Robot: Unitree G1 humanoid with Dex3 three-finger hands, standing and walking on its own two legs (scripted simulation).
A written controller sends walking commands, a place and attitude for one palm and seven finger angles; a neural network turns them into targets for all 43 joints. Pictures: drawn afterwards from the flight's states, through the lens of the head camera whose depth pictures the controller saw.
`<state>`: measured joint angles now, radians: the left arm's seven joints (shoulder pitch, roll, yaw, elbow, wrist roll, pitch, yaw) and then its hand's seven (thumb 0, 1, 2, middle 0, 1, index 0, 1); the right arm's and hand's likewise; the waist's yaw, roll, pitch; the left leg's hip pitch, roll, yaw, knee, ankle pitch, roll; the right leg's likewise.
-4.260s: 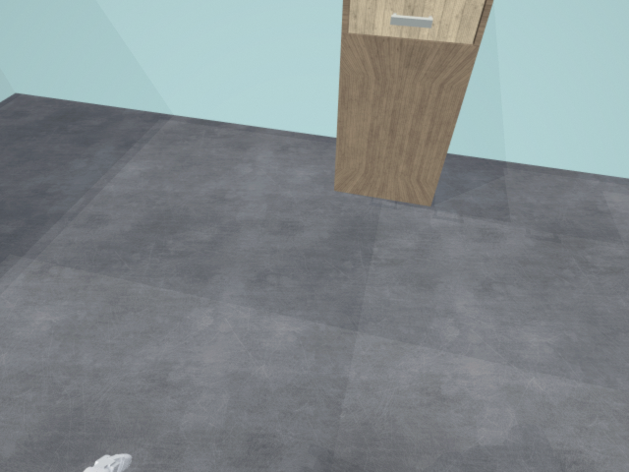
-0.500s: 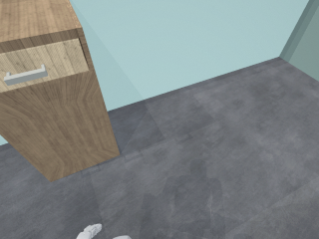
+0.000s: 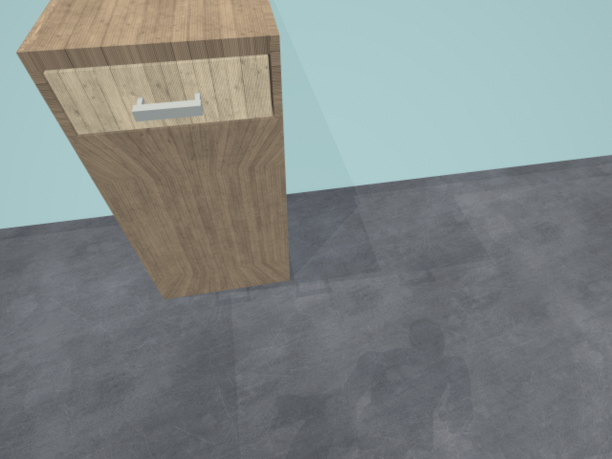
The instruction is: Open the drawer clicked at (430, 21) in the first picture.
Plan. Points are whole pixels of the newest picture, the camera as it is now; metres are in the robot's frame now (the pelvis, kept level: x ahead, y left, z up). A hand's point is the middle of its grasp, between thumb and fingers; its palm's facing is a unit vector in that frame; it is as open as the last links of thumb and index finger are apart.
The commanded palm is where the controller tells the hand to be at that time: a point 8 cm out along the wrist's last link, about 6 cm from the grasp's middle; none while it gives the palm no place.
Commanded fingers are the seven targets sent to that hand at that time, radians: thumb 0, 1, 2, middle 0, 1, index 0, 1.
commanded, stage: turn to face it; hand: left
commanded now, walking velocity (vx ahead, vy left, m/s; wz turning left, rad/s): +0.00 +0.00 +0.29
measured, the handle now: (169, 104) +0.74 +0.32 +0.04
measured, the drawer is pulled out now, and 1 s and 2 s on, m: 0.00 0.00 0.00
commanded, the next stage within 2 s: take the last steps up to it in 0.16 s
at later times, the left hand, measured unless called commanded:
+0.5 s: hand out of the picture -0.06 +0.18 -0.18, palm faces +0.25 -0.95 -0.20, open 7.3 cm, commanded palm none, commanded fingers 0.00 0.90 0.90 -0.20 -0.30 -0.20 -0.30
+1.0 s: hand (204, 446) +0.16 +0.17 -0.17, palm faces +0.21 -0.96 -0.20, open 7.3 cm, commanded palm none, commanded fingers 0.00 0.90 0.90 -0.20 -0.30 -0.20 -0.30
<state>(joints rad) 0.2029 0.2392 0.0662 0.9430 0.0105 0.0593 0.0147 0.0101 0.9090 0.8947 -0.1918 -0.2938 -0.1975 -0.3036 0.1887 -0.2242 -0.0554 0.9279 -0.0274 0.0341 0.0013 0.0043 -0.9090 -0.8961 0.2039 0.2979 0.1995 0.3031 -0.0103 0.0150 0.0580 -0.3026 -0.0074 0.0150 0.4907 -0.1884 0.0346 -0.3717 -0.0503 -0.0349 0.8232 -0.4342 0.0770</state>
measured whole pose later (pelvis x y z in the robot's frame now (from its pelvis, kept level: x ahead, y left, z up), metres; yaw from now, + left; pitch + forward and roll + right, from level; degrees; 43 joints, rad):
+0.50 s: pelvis -0.01 -0.01 -0.01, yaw +10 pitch +0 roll +0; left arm 0.33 0.20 0.04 1.04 0.02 0.01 0.00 0.01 0.91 0.89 -0.20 -0.29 -0.20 -0.30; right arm 0.20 -0.19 -0.04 1.02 -0.03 0.01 0.01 0.01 -0.91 -0.90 0.20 0.30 0.20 0.30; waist 0.04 -0.02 0.03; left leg -0.17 0.04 0.08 0.52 -0.33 0.01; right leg -0.25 -0.10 -0.17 0.59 -0.35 0.02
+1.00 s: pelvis +0.12 -0.03 -0.01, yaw +11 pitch -2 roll +0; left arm 0.17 0.15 0.04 1.03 0.02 -0.06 0.00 0.00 0.91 0.89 -0.19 -0.29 -0.20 -0.30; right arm 0.36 -0.17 -0.05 1.15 -0.02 0.00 -0.01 0.01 -0.91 -0.90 0.20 0.30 0.20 0.30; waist -0.02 0.04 0.07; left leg -0.35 0.09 0.04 1.16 -0.40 0.01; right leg -0.29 -0.03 -0.17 0.56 -0.24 -0.05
